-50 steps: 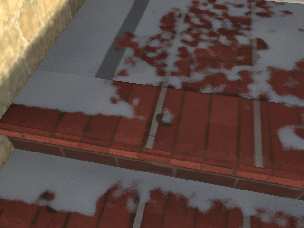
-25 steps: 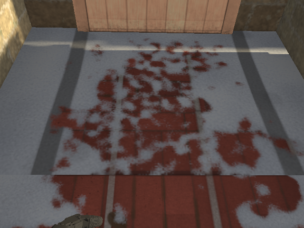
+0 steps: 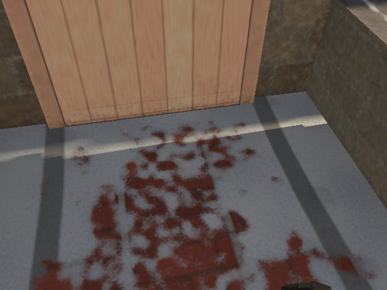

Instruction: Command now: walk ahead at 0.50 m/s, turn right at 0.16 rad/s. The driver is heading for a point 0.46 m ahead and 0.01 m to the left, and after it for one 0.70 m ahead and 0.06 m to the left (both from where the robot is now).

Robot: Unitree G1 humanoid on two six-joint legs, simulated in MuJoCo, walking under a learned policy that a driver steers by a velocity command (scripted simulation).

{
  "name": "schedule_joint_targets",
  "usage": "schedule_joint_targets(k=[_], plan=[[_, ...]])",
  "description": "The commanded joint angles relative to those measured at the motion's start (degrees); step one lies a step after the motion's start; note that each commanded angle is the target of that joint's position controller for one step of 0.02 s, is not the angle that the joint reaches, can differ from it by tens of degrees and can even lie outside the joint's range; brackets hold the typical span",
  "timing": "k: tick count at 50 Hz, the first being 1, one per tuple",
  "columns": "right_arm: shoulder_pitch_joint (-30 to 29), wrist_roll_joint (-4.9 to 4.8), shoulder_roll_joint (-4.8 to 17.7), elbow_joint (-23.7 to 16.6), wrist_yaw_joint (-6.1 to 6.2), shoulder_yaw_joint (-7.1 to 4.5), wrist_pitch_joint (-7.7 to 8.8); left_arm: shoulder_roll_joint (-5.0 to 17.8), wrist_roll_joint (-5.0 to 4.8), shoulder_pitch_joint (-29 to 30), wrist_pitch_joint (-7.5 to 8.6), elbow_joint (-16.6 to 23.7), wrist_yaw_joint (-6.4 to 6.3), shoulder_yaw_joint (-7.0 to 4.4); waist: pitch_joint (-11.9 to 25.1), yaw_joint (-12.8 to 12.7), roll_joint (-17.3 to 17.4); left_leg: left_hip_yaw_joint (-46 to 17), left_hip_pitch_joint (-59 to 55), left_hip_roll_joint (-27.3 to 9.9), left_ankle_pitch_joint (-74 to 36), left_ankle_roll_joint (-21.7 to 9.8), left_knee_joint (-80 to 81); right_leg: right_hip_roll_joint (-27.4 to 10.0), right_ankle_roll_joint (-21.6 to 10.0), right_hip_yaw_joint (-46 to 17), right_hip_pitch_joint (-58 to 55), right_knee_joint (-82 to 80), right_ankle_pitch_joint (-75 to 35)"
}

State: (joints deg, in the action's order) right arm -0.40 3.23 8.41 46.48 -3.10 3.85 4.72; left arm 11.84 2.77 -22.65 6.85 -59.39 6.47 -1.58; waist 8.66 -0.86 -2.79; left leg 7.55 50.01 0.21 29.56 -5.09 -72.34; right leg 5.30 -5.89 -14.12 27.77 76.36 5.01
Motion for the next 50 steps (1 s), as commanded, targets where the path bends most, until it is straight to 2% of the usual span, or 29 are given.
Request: schedule_joint_targets(k=[1, 2, 3, 4, 6, 7, 9, 11, 13, 15, 17, 21, 23, 24, 26, 27, 28, 29, 30, 31, 32, 33, 34, 37, 39, 42, 47, 49, 50], plan=[[14.82, -0.49, 6.77, 8.98, 1.40, -3.38, 0.37, 0.63, 0.41, 2.79, -0.55, 3.78, -1.93, 0.12, -1.81, 3.00, 0.96, -45.01, -28.75, -15.02, 5.80, -12.20, 42.94, -1.59, -2.44, -1.31, 34.75, 32.29, -6.66], [12.47, 0.04, 0.84, 10.29, 1.85, -2.03, 0.39, -0.39, 1.06, 5.50, -1.30, 5.64, -2.75, 0.91, -1.31, 0.50, -2.51, -40.34, -26.10, -14.66, -0.42, -10.44, 43.66, -3.37, -3.47, -1.61, 33.63, 30.35, -7.02], [10.12, -0.11, -2.11, 11.01, 2.56, -1.36, 0.64, -0.80, 1.61, 6.49, -2.12, 5.90, -3.11, 1.47, -0.98, -1.21, 0.66, -37.59, -25.06, -13.70, -5.67, -10.44, 45.06, -4.23, -3.91, -1.04, 34.47, 31.66, -4.51], [8.68, -0.13, -3.25, 11.69, 3.01, -1.18, 1.08, -1.14, 1.41, 7.24, -2.61, 5.94, -3.35, 1.79, -1.65, -2.32, 0.76, -32.50, -25.00, -12.14, -9.88, -8.82, 46.92, -4.35, -4.59, -2.08, 35.55, 29.89, -2.88], [8.77, 0.97, -0.60, 11.85, 2.78, -1.93, 2.49, 1.26, 1.52, 10.35, -1.76, 7.03, -3.14, 1.63, -2.83, -3.12, -0.41, -21.69, -25.30, -9.11, -15.50, -5.71, 49.92, -5.76, -3.73, 1.03, 35.03, 18.35, -6.18], [7.89, 0.63, 2.50, 10.70, 2.18, -2.94, 2.57, 3.04, 0.52, 13.74, -1.36, 8.84, -2.85, 0.83, -2.94, -2.46, 0.81, -15.91, -24.06, -8.22, -16.46, -5.89, 53.49, -6.84, -2.44, 5.06, 30.38, 12.28, -3.95], [12.52, 1.61, 2.51, 10.96, 2.04, -2.55, 3.17, 3.11, 1.48, 16.96, -1.27, 9.81, -1.82, 0.49, -4.28, -1.33, 5.65, -12.69, -26.45, -7.83, -24.35, -6.73, 56.30, -8.66, -0.88, 8.61, 30.95, 11.73, -6.57], [22.23, 2.37, 3.07, 12.81, 2.04, -2.58, 3.25, 2.39, 1.36, 20.10, -0.80, 10.71, -1.56, 0.73, -3.76, 2.07, 3.86, -12.01, -37.79, -9.20, -35.24, -6.73, 55.08, -9.42, 0.29, 9.30, 36.90, 4.21, -10.69], [29.26, 2.22, 3.58, 14.28, 1.47, -2.62, 3.29, 0.87, 1.11, 23.07, -0.98, 11.95, -1.81, 0.97, -3.74, 3.79, 5.64, -11.05, -44.76, -10.16, -43.59, -6.88, 55.13, -10.64, 1.32, 12.10, 38.14, -3.99, -13.74], [31.09, 1.80, 3.89, 13.94, 0.84, -2.72, 2.99, 0.44, 1.24, 26.30, -1.75, 12.80, -1.46, 0.80, -5.48, 4.61, 6.85, -9.69, -43.55, -10.79, -42.25, -7.12, 58.00, -11.30, 1.98, 13.96, 32.90, -11.87, -17.36], [32.85, 0.74, 4.07, 14.17, 0.25, -2.76, 3.08, 0.45, 0.61, 30.69, -2.72, 14.52, -1.40, 0.16, -8.04, 5.06, 7.67, -9.82, -44.20, -12.38, -41.96, -7.25, 60.87, -11.09, 2.16, 15.06, 28.50, -19.91, -17.31], [35.79, -0.29, 5.07, 16.01, -0.35, -3.52, 3.30, 0.04, -0.14, 37.67, -3.99, 17.62, -1.85, -0.83, -11.28, 5.53, 8.27, -9.53, -55.77, -14.12, -47.98, -6.47, 61.62, -9.06, 2.01, 16.72, 24.60, -35.18, -9.49], [34.85, -1.26, 6.43, 16.10, -0.09, -4.57, 3.34, 0.33, -0.94, 38.80, -3.66, 18.68, -2.12, -1.68, -10.92, 3.92, 8.39, -7.73, -57.96, -13.73, -61.16, -4.33, 58.18, -6.50, 1.80, 18.94, 16.56, -42.05, -4.02], [34.42, -1.81, 7.85, 15.93, 0.30, -5.25, 3.36, 1.27, -1.34, 38.47, -3.28, 18.73, -2.42, -2.26, -9.57, 2.86, 9.11, -7.02, -57.94, -13.54, -70.84, -2.76, 55.31, -5.13, 1.33, 19.93, 10.87, -44.33, -3.34], [31.29, -2.66, 10.61, 14.47, 1.00, -6.57, 3.07, 4.36, -3.35, 29.91, -1.92, 15.55, -3.62, -3.68, -4.28, -0.80, 8.19, -5.51, -54.26, -10.76, -80.57, 2.19, 47.49, -3.87, -1.86, 19.27, -8.43, -51.24, -17.91], [32.95, -2.42, 6.41, 12.65, 1.47, -5.52, 3.06, 6.21, -2.56, 22.63, -1.42, 14.20, -4.69, -3.84, 8.38, -0.90, 4.71, -4.80, -43.04, -7.83, -68.11, 5.07, 38.59, -9.85, -8.19, 16.03, -33.15, -40.78, -37.87], [40.53, -1.51, 1.32, 10.88, 2.16, -3.51, 3.37, 8.23, -1.83, 11.27, -1.29, 11.32, -4.50, -3.66, 23.28, -1.21, -7.50, -5.26, -21.76, -1.86, -34.70, 10.09, 21.43, -24.37, -20.63, -1.09, -62.90, -40.39, -48.30], [34.72, -2.11, 3.65, 10.39, 0.92, -4.48, 2.48, 7.10, -0.57, -2.51, -1.91, 7.34, -5.20, -4.03, 25.65, -6.37, -7.86, -7.33, -17.58, 4.11, 8.67, 10.38, 5.24, -31.94, -21.82, -14.83, -62.85, -50.63, -47.22], [26.57, -2.66, 3.71, 7.97, 0.25, -5.94, 1.34, 10.33, 0.18, -2.05, -1.09, 5.06, -6.76, -6.24, 11.89, -6.90, -2.11, -12.58, -14.27, -0.40, 5.91, 7.75, -4.90, -28.86, -15.13, -8.10, -47.65, -53.66, -38.52], [24.78, -1.65, 4.90, 8.51, 0.58, -6.74, 1.34, 10.67, -1.15, 6.79, -0.50, 6.66, -7.73, -7.00, 0.24, -3.40, -1.18, -12.69, -13.75, -4.79, 3.29, 6.53, -5.14, -25.62, -11.03, 0.63, -30.72, -57.03, -32.21], [28.07, -0.08, 4.03, 9.32, 1.12, -6.93, 1.56, 6.47, -2.41, 14.13, -0.54, 8.64, -7.67, -5.95, -0.97, 1.17, -0.39, -12.15, -18.06, -6.50, 3.39, 6.18, -0.36, -23.76, -10.41, 5.42, -21.93, -58.85, -32.03], [27.75, 0.40, 0.17, 9.17, 1.11, -5.96, 1.69, 2.62, -3.12, 18.95, -0.43, 9.98, -7.33, -4.80, -2.21, 3.68, -0.10, -12.22, -21.95, -7.68, 2.22, 6.16, 2.68, -22.84, -9.57, 8.67, -15.05, -60.12, -32.63], [27.27, 0.31, -2.15, 9.18, 0.91, -5.39, 1.53, 1.11, -2.94, 20.50, -0.41, 10.81, -6.93, -4.39, -1.94, 4.98, 1.06, -11.28, -25.17, -8.04, 2.60, 6.92, 4.56, -22.07, -9.40, 10.95, -10.97, -61.75, -31.99], [27.37, -1.65, 0.92, 8.31, 0.32, -6.79, 1.58, 6.61, -0.66, 23.04, 0.39, 14.02, -7.69, -6.85, -0.30, 5.41, 0.41, -6.92, -28.16, -5.31, -6.63, 8.23, 3.92, -19.77, -10.65, 18.61, -5.68, -64.90, -27.49], [25.88, -1.24, 1.59, 7.49, 0.07, -7.08, 1.82, 6.43, 0.02, 23.72, 0.62, 14.99, -7.90, -6.97, -2.57, 5.73, 0.37, -7.16, -28.25, -6.15, -12.25, 7.96, 8.06, -19.83, -9.86, 20.49, -3.53, -65.62, -20.55], [20.68, -0.46, 2.26, 4.68, 0.68, -6.73, 0.89, 6.17, -0.42, 22.16, 1.21, 14.55, -7.61, -7.47, -4.95, 4.65, -0.13, -10.10, -24.57, -9.19, -14.25, 6.94, 18.80, -23.57, -9.75, 18.21, -10.52, -65.65, -19.80], [15.78, -1.71, 5.97, 1.02, 1.31, -7.55, 0.89, 8.12, -0.32, 20.16, 0.84, 15.85, -8.44, -8.46, -4.35, 2.47, 0.12, -9.17, -22.78, -7.64, -14.97, 4.79, 30.83, -26.74, -8.13, 18.48, -22.71, -62.67, -10.84], [14.35, -2.33, 6.78, 0.11, 0.93, -8.44, 1.91, 6.78, -1.04, 20.54, 0.32, 15.53, -8.59, -7.73, -4.28, 2.74, 0.65, -6.86, -29.02, -4.30, -22.26, 1.20, 38.33, -23.84, -4.81, 20.52, -20.64, -59.36, 0.41], [13.50, -5.32, 13.83, -2.24, 2.79, -11.61, -0.62, 7.98, -4.92, 14.70, -3.65, 12.95, -9.27, -7.15, -2.55, 3.29, 0.54, -9.21, -30.04, -6.75, -40.01, 0.67, 42.78, -16.82, 2.05, 27.04, -20.90, -45.67, -3.43]])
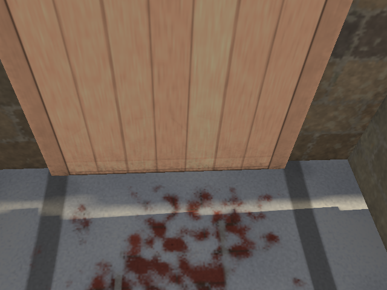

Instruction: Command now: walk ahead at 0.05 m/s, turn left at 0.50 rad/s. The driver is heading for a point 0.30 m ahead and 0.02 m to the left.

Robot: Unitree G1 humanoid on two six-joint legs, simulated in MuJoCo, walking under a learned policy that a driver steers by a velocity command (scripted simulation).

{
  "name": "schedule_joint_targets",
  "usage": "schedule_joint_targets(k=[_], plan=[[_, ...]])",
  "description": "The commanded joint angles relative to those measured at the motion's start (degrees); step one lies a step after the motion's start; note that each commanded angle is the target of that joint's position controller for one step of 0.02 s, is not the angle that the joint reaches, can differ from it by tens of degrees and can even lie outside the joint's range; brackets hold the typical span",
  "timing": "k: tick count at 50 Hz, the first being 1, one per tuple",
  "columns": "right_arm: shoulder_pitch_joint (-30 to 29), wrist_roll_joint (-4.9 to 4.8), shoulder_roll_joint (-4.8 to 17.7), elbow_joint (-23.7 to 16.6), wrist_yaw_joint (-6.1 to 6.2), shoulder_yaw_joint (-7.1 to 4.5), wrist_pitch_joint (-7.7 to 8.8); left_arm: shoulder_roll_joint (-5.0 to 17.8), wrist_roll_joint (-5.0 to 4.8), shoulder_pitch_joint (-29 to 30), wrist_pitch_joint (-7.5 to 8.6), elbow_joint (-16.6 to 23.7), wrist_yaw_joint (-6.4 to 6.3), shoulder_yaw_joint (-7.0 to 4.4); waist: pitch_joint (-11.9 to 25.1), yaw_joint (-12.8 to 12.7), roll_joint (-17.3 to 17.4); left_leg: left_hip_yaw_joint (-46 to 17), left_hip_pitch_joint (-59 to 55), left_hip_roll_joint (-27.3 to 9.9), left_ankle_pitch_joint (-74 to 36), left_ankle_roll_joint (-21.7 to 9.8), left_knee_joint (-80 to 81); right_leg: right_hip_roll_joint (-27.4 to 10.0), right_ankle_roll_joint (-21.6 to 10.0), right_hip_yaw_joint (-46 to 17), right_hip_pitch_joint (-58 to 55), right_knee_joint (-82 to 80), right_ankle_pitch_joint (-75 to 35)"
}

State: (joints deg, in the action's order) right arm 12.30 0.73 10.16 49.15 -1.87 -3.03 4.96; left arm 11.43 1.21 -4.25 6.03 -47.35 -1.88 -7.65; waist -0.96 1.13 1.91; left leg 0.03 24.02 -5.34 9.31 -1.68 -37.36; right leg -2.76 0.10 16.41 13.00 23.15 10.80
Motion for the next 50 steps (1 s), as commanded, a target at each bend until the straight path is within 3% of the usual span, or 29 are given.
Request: schedule_joint_targets(k=[1, 2, 3, 4, 5, 6, 7, 9, 13, 18, 21, 22, 23, 24, 25, 26, 28, 30, 32, 34, 36, 37, 38, 39, 40, 41, 43, 50], plan=[[2.80, -1.62, 17.15, -5.84, 2.68, -5.83, -1.85, 5.18, -2.62, -3.29, -4.29, 2.54, -1.27, -0.60, 6.14, -0.85, 8.37, -14.57, -11.04, -7.31, -38.58, -6.77, 9.69, -2.29, 0.51, -1.01, 6.23, 20.31, 2.18], [6.29, 0.01, 18.43, -6.44, 3.08, -6.33, -2.73, 4.44, -2.10, 1.82, -5.26, 5.27, -1.65, 0.28, 6.14, 2.53, 16.75, -26.20, -18.70, -14.58, -43.95, -15.05, 13.20, 3.12, 3.53, -5.77, 22.19, 33.94, 24.27], [8.75, 0.53, 15.80, -6.74, 2.49, -5.69, -2.70, 4.28, -1.78, 3.93, -5.78, 6.19, -1.30, 0.50, 10.88, 3.33, 10.11, -27.05, -21.23, -14.37, -41.45, -16.76, 12.61, 3.34, 2.66, -14.88, 25.71, 43.85, 27.52], [7.08, 0.15, 15.25, -7.71, 2.27, -5.62, -2.62, 3.58, -2.08, 4.74, -5.90, 6.87, -1.01, 0.83, 12.03, 2.66, 7.60, -25.01, -21.80, -12.38, -35.36, -15.17, 12.87, 2.75, 1.66, -17.92, 29.04, 47.24, 23.92], [3.29, -0.68, 13.90, -8.90, 2.56, -5.33, -2.72, 4.36, -1.81, 4.74, -5.84, 6.40, -1.15, 0.69, 11.03, 1.16, 4.24, -22.83, -20.54, -10.42, -29.37, -12.72, 12.83, 1.38, 1.26, -19.67, 30.54, 47.34, 19.37], [-0.35, -1.58, 12.20, -10.07, 3.08, -4.77, -3.16, 5.98, -1.29, 4.50, -5.84, 6.45, -1.45, 0.41, 11.03, -0.03, 3.89, -21.26, -18.37, -9.38, -25.76, -11.37, 13.19, 0.49, 1.75, -20.61, 29.85, 46.29, 16.35], [-2.72, -1.66, 11.20, -11.10, 3.45, -4.36, -3.57, 6.60, -1.22, 4.51, -5.88, 6.86, -1.72, 0.24, 11.09, -1.04, 5.03, -20.28, -15.23, -8.53, -24.49, -10.98, 13.56, 0.55, 2.20, -20.64, 27.23, 46.00, 14.80], [-3.49, -0.97, 11.43, -12.40, 4.05, -4.33, -3.91, 6.37, -1.17, 4.30, -5.98, 7.59, -2.17, 0.55, 11.59, -1.52, 5.20, -19.28, -12.68, -7.11, -23.29, -10.98, 13.72, 1.80, 2.79, -20.23, 24.86, 44.98, 12.17], [-3.35, -0.93, 12.49, -14.04, 4.79, -4.62, -4.53, 4.79, -1.50, 3.74, -6.01, 8.29, -2.28, 2.03, 12.09, -0.79, 6.76, -18.68, -12.49, -5.23, -16.32, -9.77, 13.70, 2.61, 3.14, -19.53, 21.09, 33.71, 9.44], [-3.49, -0.04, 12.39, -15.44, 4.21, -3.88, -5.54, 5.98, -1.91, 1.35, -6.15, 8.17, -1.12, 2.54, 10.13, 0.80, 8.68, -21.76, -9.04, -5.45, -8.01, -10.08, 14.26, 2.81, 2.43, -17.63, 12.82, 24.35, 11.61], [-5.08, -0.70, 11.57, -16.06, 4.35, -3.08, -6.14, 5.24, -1.77, -2.72, -5.58, 7.36, -0.03, 2.86, 8.42, -1.04, 8.21, -22.29, -6.51, -3.98, -3.82, -8.22, 12.78, 3.58, 0.52, -15.45, 4.67, 10.40, 5.67], [-3.78, -1.17, 10.66, -15.68, 4.48, -2.87, -6.26, 5.18, -1.26, -4.39, -5.40, 6.87, 0.41, 2.86, 7.80, -1.49, 7.02, -20.93, -4.17, -2.13, 0.63, -6.24, 11.85, 3.39, -0.90, -15.25, 0.40, 4.58, 1.96], [-2.59, -0.84, 8.76, -15.79, 4.56, -2.46, -6.10, 7.43, 0.18, -5.71, -5.23, 7.10, 0.56, 2.50, 7.20, -0.78, 0.75, -17.08, 0.81, 1.79, 7.74, -3.12, 5.56, -3.25, -3.42, -22.24, -3.67, 1.16, -1.74], [-0.04, -0.29, 7.53, -16.17, 4.27, -2.35, -5.48, 10.94, 0.81, -5.48, -5.33, 8.05, 0.43, 1.95, 6.74, 2.11, -13.22, -7.68, 9.07, 10.33, 20.91, 0.80, -5.34, -13.78, -8.86, -32.54, -7.26, -0.63, -14.57], [-5.00, -0.40, 11.56, -18.19, 3.97, -3.53, -4.58, 11.47, 1.59, -4.70, -4.90, 8.77, 0.81, 1.58, 4.86, -1.04, -19.77, -6.09, 10.12, 8.97, 25.77, 3.10, -12.11, -20.90, -16.64, -42.63, 1.26, -5.90, -11.62], [-8.58, -1.16, 13.92, -18.15, 3.89, -4.48, -4.37, 10.90, 1.67, -2.19, -4.43, 10.21, 0.41, 1.59, 3.29, -1.64, -15.09, -7.60, 9.54, 7.59, 23.38, 3.78, -20.47, -18.23, -16.56, -40.76, 2.76, -6.98, -6.98], [-5.74, -0.85, 11.67, -15.50, 3.76, -4.32, -5.63, 8.93, -0.31, 1.85, -4.34, 11.32, -0.43, 2.31, 2.50, 0.31, -10.00, -6.08, 9.26, 6.28, 18.80, 5.63, -27.61, -13.10, -12.79, -33.30, 3.05, -5.52, -6.85], [-3.66, -0.65, 7.08, -14.65, 3.57, -2.80, -6.22, 6.31, -0.88, 2.41, -4.67, 11.10, -0.75, 3.51, 2.78, 1.21, -8.63, -4.06, 4.95, 4.66, 14.97, 6.38, -24.18, -9.07, -10.88, -27.21, 4.25, -4.65, -8.72], [-6.48, -0.83, 3.65, -15.41, 3.31, -1.18, -5.65, 5.44, -0.55, -0.34, -5.17, 10.34, -0.36, 3.81, 3.76, -1.12, -10.29, -1.25, 0.38, 3.88, 14.68, 6.11, -11.46, -6.11, -9.86, -23.40, 1.75, -2.41, -10.65], [-6.45, -1.15, 4.16, -15.53, 3.20, -1.13, -5.29, 6.72, -0.68, -4.11, -5.67, 9.44, 0.01, 3.62, 5.24, -2.02, -11.41, 0.40, -3.84, 4.74, 14.82, 6.13, -0.19, -6.79, -10.81, -24.56, -1.73, 0.05, -11.24], [-3.87, -0.85, 6.00, -14.54, 3.13, -1.50, -5.13, 6.45, -1.54, -6.81, -5.55, 8.79, 0.21, 3.82, 4.41, -1.24, -9.98, -0.43, -11.11, 4.67, 1.16, 4.68, 14.42, -6.59, -8.69, -25.55, -0.09, 1.40, -10.15], [-3.31, -0.05, 8.77, -15.42, 3.55, -1.88, -5.12, 5.88, -1.30, -8.46, -4.87, 8.40, 0.29, 4.08, 5.22, -1.90, -7.15, -5.44, -16.09, 1.08, -8.12, 3.19, 14.19, -5.80, -5.80, -25.31, 3.22, 2.29, -6.77], [-3.65, 0.18, 12.77, -15.63, 3.80, -2.66, -5.10, 5.79, -0.51, -10.64, -3.97, 8.88, 0.65, 4.05, 6.04, -5.03, 1.29, -7.28, -17.22, -1.65, -13.62, 0.29, 9.04, -2.02, -3.07, -21.06, 6.21, 3.26, -2.12], [-3.33, -0.07, 9.42, -14.72, 3.04, -2.25, -4.89, 5.27, 0.08, -8.84, -3.79, 8.74, 0.53, 4.33, 7.04, -3.67, 6.21, -7.68, -11.01, -0.97, -2.92, -1.94, 10.27, 0.11, -0.44, -17.47, 1.58, 3.87, 3.33], [-3.96, 0.01, 6.29, -15.12, 2.50, -1.37, -4.63, 6.43, 0.14, -6.02, -3.95, 9.01, 0.38, 3.98, 4.63, -2.41, 4.48, -7.67, -8.09, -0.15, 3.83, -1.89, 12.15, 0.52, 0.86, -16.91, 0.74, 4.96, 3.43], [-4.33, 0.41, 6.02, -14.74, 2.53, -1.19, -4.44, 5.61, -0.06, -5.00, -4.24, 8.95, 0.16, 4.01, 3.29, -2.39, 3.74, -7.34, -6.22, 0.34, 7.60, -1.00, 13.13, 0.45, 0.79, -16.67, 0.61, 5.31, 3.26], [-4.23, 0.32, 6.44, -14.63, 2.94, -1.18, -3.90, 4.84, -0.42, -5.33, -4.71, 8.81, -0.19, 4.10, 0.94, -2.36, 4.15, -6.97, -4.41, 0.94, 10.07, -0.02, 13.93, 0.23, 0.20, -17.12, 1.22, 5.33, 2.56], [-2.14, 0.08, 5.40, -13.79, 3.42, -0.75, -3.37, 4.05, -0.63, -7.20, -4.36, 6.27, -0.10, 3.86, 0.05, -1.83, 0.19, -6.44, -4.40, 1.95, 12.83, 0.03, 13.80, 0.00, 0.42, -17.38, 1.96, 4.87, 3.44]])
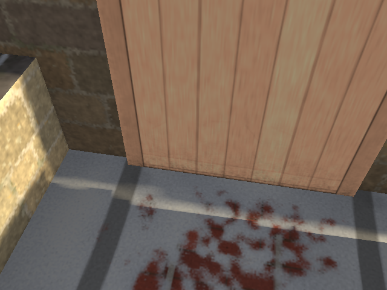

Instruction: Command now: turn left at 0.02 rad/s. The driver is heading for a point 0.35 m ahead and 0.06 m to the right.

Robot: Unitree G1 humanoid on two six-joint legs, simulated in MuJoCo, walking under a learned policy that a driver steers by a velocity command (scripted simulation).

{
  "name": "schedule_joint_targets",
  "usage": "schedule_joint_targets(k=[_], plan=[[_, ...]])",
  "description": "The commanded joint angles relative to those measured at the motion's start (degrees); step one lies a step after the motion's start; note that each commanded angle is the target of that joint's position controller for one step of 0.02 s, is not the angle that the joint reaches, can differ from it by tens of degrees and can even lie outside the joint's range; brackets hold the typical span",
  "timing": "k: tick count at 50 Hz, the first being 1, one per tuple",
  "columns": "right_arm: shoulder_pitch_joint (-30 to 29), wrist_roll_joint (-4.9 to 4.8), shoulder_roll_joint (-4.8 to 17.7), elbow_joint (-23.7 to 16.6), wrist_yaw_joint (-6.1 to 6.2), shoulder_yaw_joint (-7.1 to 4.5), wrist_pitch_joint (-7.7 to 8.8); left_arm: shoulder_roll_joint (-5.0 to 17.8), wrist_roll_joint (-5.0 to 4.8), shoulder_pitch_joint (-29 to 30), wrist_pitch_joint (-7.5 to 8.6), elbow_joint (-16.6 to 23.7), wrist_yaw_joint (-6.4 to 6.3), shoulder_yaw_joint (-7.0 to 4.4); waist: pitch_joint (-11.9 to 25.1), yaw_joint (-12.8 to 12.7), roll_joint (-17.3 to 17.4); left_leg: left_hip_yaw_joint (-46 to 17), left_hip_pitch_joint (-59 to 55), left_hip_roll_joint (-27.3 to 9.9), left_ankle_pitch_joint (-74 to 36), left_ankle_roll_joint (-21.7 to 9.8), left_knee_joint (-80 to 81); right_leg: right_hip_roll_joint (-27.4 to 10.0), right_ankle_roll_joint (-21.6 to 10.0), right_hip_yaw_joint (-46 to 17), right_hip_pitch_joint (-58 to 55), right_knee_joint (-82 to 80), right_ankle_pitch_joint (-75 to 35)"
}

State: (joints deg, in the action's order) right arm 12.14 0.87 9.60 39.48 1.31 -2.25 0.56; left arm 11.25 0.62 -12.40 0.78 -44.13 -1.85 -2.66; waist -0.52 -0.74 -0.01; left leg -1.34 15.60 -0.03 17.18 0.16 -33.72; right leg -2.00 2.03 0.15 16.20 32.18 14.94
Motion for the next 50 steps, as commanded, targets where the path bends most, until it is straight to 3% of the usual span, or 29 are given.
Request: schedule_joint_targets(k=[1, 11, 24, 27, 28, 29, 30, 31, 32, 33, 35, 36, 37, 38, 39, 40, 41, 42, 43, 45, 46, 47, 50], plan=[[-1.79, -0.08, 5.82, -3.97, 0.22, -1.50, 1.07, 4.25, -0.06, 0.74, 0.94, 2.69, -0.15, -1.17, -0.34, 0.10, 1.67, -4.96, 3.85, -3.24, 4.69, -1.89, 10.01, -0.80, -1.43, -1.17, -1.18, -4.19, -0.80], [0.29, -0.32, 4.63, -1.53, 0.14, -1.33, 1.13, 4.59, -0.26, -1.50, 1.11, -0.86, -0.60, -1.30, 0.25, 0.25, 0.21, -3.31, 2.03, -2.11, -0.66, -2.18, 8.37, -1.15, -1.32, -1.67, -1.08, -4.24, -2.37], [2.99, -0.58, 4.74, 3.07, 0.89, -1.45, 0.87, 4.39, -0.52, -3.18, 0.75, -5.75, -1.06, -1.16, -0.12, 0.16, 0.21, -2.04, 0.74, -1.57, -6.00, -1.81, 8.00, -1.07, -1.69, -1.56, -1.83, -4.76, -4.96], [3.63, -0.66, 4.81, 4.43, 1.04, -1.46, 0.78, 4.22, -0.54, -3.47, 0.56, -6.97, -1.07, -1.13, -0.30, 0.09, 0.01, -1.80, 0.49, -1.55, -6.52, -1.70, 8.18, -1.01, -1.71, -1.41, -2.16, -5.08, -5.56], [5.05, -0.70, 4.47, 5.50, 1.08, -1.43, 0.63, 3.68, -0.60, -4.90, 0.44, -8.08, -1.03, -1.03, 1.10, 0.12, 0.27, -1.27, -0.24, -0.99, -0.11, -1.88, 8.63, -0.19, -1.92, -0.51, -2.73, -5.03, 0.11], [3.27, -1.22, 11.28, 3.65, -2.25, -3.76, 2.60, 7.68, 0.14, -0.63, 2.36, -4.24, 2.25, -2.39, -5.75, 0.08, -0.15, -2.15, 5.61, -1.17, 20.99, -5.28, 14.22, 0.25, -4.04, 0.53, 3.23, -8.81, 19.35], [4.60, -0.35, 13.43, 4.58, -3.12, -5.03, 3.69, 8.79, 0.79, -0.55, 3.20, -4.55, 3.23, -3.04, -7.36, 0.99, 1.16, -4.87, 4.97, -3.46, 27.23, -7.85, 17.11, 0.65, -5.00, 0.47, 5.42, -8.55, 24.22], [7.61, 0.20, 12.82, 5.58, -2.73, -5.34, 4.58, 8.00, 1.66, -1.77, 3.63, -4.81, 2.91, -3.23, -6.29, 1.85, 3.60, -9.76, 1.29, -7.44, 28.29, -10.61, 20.03, 0.81, -5.03, 1.25, 6.20, -6.24, 20.42], [8.74, 0.09, 11.64, 6.31, -1.64, -5.24, 5.38, 5.98, 2.23, -1.58, 4.16, -4.82, 2.03, -3.11, -4.90, 2.26, 6.52, -15.32, -2.97, -12.06, 27.02, -13.25, 23.48, 1.83, -4.63, 3.31, 6.17, -1.96, 12.52], [4.55, -0.44, 10.60, 4.98, -0.40, -4.60, 6.10, 3.91, 2.68, -0.58, 5.04, -3.61, 1.29, -2.73, -4.03, 1.27, 8.70, -18.75, -2.97, -15.40, 24.80, -14.62, 25.62, 2.65, -5.14, 4.10, 4.03, 1.75, 7.25], [-3.97, -0.50, 9.03, 2.11, 1.06, -3.22, 6.35, 2.84, 1.84, -0.67, 6.25, -1.60, 0.92, -2.47, -2.89, -1.82, 7.58, -17.08, 2.64, -15.56, 19.32, -14.29, 26.72, 1.51, -8.41, 1.78, -4.80, -1.02, 6.01], [-5.26, -0.31, 8.97, 2.28, 1.21, -2.95, 5.55, 2.76, 1.54, -4.56, 6.62, -2.77, 1.31, -2.44, -2.46, -3.63, 6.78, -14.17, 3.11, -13.72, 18.82, -13.73, 24.32, 1.96, -9.27, 2.86, -9.79, -7.71, 0.77], [-3.31, 0.66, 8.40, 3.31, 1.00, -2.84, 4.44, 2.83, 1.84, -8.01, 7.16, -4.62, 1.65, -2.60, -2.05, -4.28, 4.46, -10.76, 3.44, -10.81, 17.57, -13.05, 19.62, 1.49, -9.59, 2.53, -15.50, -12.98, -2.60], [0.11, 2.44, 6.04, 4.51, 0.57, -2.43, 3.73, 2.62, 2.85, -12.97, 7.83, -6.20, 1.75, -2.51, 0.08, -4.89, 0.36, -6.55, 5.34, -6.65, 13.95, -11.46, 8.82, -1.99, -10.64, -1.72, -22.28, -14.60, -1.04], [-4.14, 4.01, 2.02, 0.63, -0.48, -1.61, 4.16, 6.85, 2.71, -20.78, 8.48, -7.25, 1.07, -2.81, 1.75, -7.20, -11.52, 0.75, 21.31, 2.10, 12.96, -6.11, -10.12, -16.42, -22.13, -26.43, -31.69, -19.74, 3.63], [-8.50, 3.85, 3.34, 0.35, -1.25, -1.93, 5.34, 6.49, 3.86, -23.34, 9.15, -7.17, 0.98, -1.66, -4.22, -9.56, -7.18, -9.28, 33.88, 2.75, 14.66, -6.98, -20.79, -21.36, -24.55, -35.55, -32.05, -25.62, 9.15], [-7.26, 2.66, 5.06, 1.61, -1.20, -2.35, 6.12, 6.36, 4.12, -17.66, 9.02, -6.56, 1.59, -1.25, -6.40, -5.75, -5.28, -10.67, 37.88, 1.29, 10.02, -7.97, -28.54, -20.80, -21.34, -29.30, -30.11, -25.26, 9.23], [-4.45, -7.03, 9.92, 1.12, -1.25, -3.41, 5.69, 13.13, -3.02, -14.47, 7.08, -5.69, 1.65, -3.72, -4.75, -1.63, -0.61, -4.00, 39.71, -2.70, 5.52, -5.82, -30.56, -17.26, -16.61, -24.17, -33.15, -21.89, -2.96], [-4.28, -6.38, 10.06, 1.99, -1.36, -3.04, 5.66, 11.71, -3.62, -13.34, 5.78, -5.33, 1.77, -3.10, -2.62, -1.80, 0.99, -2.81, 39.15, -4.37, 1.75, -4.44, -30.56, -16.51, -14.83, -19.65, -32.18, -21.83, -8.46], [-6.44, -3.97, 6.51, 1.67, -2.27, -2.16, 5.19, 5.67, -1.63, -12.99, 4.16, -5.76, 1.86, -1.11, -3.33, -1.86, -3.52, 0.34, 34.04, -6.49, -1.92, -1.14, -27.06, -13.03, -12.86, -12.26, -23.75, -23.44, -11.34], [-8.66, -3.39, 4.68, 0.68, -2.87, -1.45, 4.98, 5.36, -1.39, -13.21, 3.74, -5.97, 1.62, -0.89, -4.13, -2.41, -5.15, 1.79, 32.82, -6.57, -3.01, 0.04, -24.86, -11.80, -13.04, -9.99, -20.68, -24.46, -11.23], [-11.10, -2.88, 3.91, -0.15, -3.29, -0.95, 4.95, 5.85, -0.92, -12.75, 3.63, -5.87, 1.32, -0.92, -5.41, -2.75, -4.66, 2.51, 30.80, -6.59, -5.90, 0.55, -21.14, -10.74, -13.12, -8.00, -17.09, -25.30, -11.31], [-15.73, -2.27, 4.05, -1.92, -3.82, -0.30, 5.15, 9.56, -0.76, -11.92, 3.57, -5.48, 0.56, -1.58, -6.54, -2.80, -4.80, 4.48, 20.29, -3.59, -13.69, 0.30, -6.88, -8.11, -12.16, -3.06, -9.68, -24.89, -21.35]])
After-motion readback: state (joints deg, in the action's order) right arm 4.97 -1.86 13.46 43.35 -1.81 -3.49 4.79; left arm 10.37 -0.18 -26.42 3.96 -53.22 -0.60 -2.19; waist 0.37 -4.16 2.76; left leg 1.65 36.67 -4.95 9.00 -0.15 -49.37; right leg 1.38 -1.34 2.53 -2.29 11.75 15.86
